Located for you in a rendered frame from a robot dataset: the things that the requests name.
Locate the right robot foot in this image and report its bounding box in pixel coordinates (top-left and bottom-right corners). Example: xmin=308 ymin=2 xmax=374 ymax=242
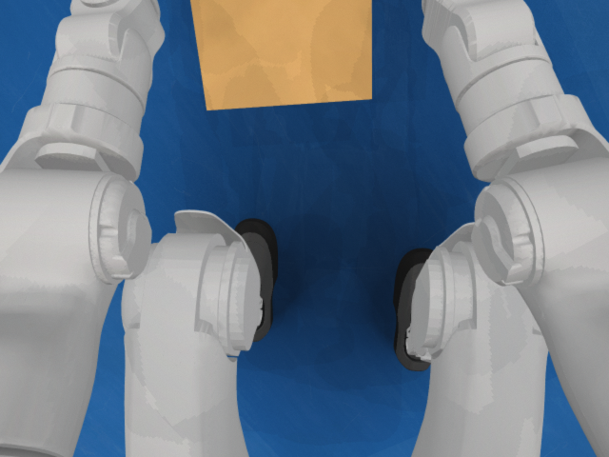
xmin=393 ymin=248 xmax=433 ymax=371

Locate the carton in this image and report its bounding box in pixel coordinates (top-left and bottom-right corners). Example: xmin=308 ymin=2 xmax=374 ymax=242
xmin=190 ymin=0 xmax=372 ymax=110

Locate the robot right forearm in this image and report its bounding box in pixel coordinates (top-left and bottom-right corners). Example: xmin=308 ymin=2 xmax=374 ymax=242
xmin=422 ymin=0 xmax=609 ymax=183

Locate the left robot upper arm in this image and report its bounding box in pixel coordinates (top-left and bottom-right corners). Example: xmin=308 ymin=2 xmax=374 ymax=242
xmin=0 ymin=168 xmax=152 ymax=457

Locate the left robot shin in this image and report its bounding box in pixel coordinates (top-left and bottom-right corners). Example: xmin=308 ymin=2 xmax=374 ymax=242
xmin=121 ymin=209 xmax=263 ymax=334

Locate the right robot upper arm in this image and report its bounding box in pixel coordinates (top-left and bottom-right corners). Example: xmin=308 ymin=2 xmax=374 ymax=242
xmin=471 ymin=157 xmax=609 ymax=457

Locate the robot left forearm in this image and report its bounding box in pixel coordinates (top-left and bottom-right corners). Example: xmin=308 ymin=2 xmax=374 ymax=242
xmin=0 ymin=0 xmax=165 ymax=183

